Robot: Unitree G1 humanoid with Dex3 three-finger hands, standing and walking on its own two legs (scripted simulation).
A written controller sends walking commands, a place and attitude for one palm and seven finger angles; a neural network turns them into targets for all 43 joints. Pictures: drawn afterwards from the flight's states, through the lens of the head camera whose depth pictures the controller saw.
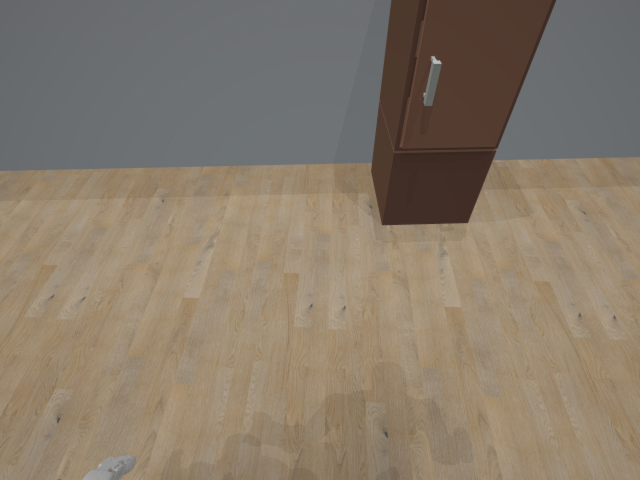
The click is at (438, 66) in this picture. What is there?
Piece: cupboard door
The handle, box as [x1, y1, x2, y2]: [423, 56, 441, 105]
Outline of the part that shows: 434,56 431,56 430,59 432,63 426,91 423,93 423,102 425,105 432,104 441,64 439,60 437,61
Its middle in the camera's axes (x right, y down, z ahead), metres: +0.34 -0.49 +1.21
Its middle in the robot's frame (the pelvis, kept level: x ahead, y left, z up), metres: +1.24 -0.29 -0.08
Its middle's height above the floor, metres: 0.69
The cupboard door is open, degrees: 0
